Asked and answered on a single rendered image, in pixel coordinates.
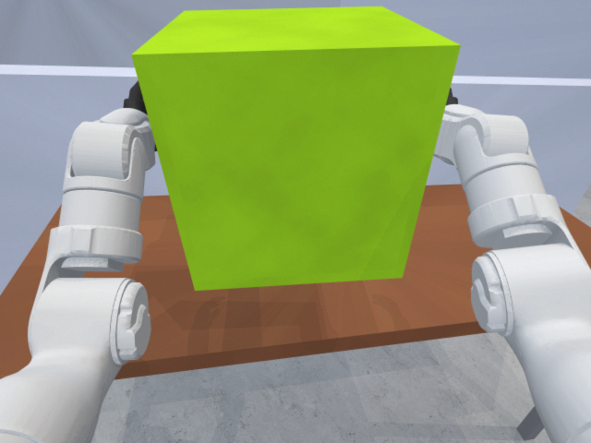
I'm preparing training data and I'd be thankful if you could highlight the robot right upper arm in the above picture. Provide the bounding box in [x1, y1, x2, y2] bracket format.
[471, 243, 591, 443]

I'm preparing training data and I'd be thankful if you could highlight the table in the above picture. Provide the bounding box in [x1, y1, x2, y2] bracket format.
[0, 184, 591, 441]

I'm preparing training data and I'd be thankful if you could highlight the carton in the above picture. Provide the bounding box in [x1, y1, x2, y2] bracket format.
[132, 6, 461, 291]

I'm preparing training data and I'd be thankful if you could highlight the left robot forearm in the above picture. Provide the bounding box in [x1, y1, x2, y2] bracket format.
[28, 108, 155, 356]

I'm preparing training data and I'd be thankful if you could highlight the robot left upper arm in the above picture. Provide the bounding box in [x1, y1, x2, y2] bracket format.
[0, 278, 151, 443]

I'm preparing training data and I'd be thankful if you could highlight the robot left hand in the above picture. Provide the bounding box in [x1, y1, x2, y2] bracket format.
[124, 81, 157, 151]

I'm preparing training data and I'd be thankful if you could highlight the right robot forearm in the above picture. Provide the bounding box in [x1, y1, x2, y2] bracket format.
[433, 104, 591, 279]

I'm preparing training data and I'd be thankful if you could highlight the robot right hand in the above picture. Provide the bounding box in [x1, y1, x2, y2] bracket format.
[446, 88, 458, 105]

